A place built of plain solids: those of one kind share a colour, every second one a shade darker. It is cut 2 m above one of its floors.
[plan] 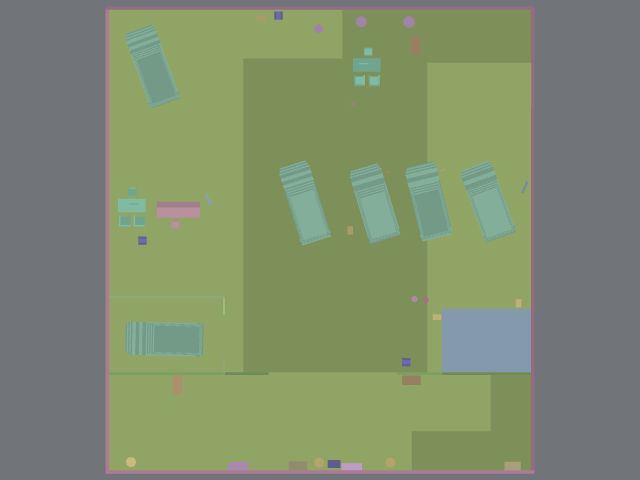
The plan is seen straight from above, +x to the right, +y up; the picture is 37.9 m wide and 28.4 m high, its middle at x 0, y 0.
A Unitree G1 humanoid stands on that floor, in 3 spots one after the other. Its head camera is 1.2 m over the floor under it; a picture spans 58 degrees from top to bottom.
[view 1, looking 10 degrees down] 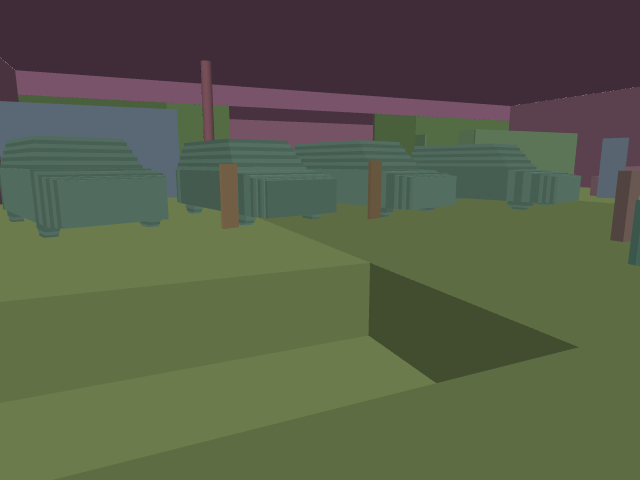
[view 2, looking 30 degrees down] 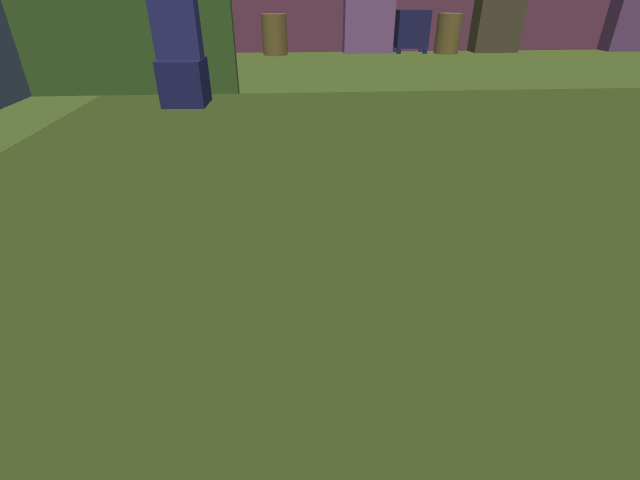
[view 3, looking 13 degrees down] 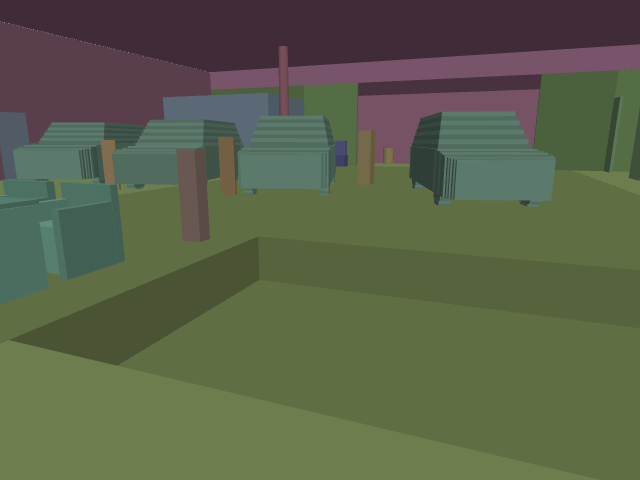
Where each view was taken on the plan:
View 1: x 9.03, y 12.26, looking -114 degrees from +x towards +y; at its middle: floor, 6.92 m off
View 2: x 3.88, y -1.76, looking -94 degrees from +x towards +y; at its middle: floor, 2.40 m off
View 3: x -1.35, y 12.35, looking -69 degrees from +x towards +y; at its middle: floor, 5.33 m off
